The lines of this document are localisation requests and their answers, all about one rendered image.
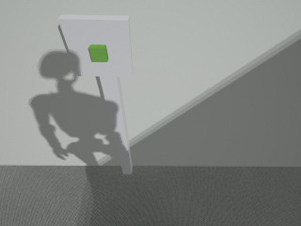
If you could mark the panel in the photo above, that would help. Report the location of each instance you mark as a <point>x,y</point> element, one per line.
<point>81,31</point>

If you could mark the button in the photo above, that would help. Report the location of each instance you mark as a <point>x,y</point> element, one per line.
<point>98,52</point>

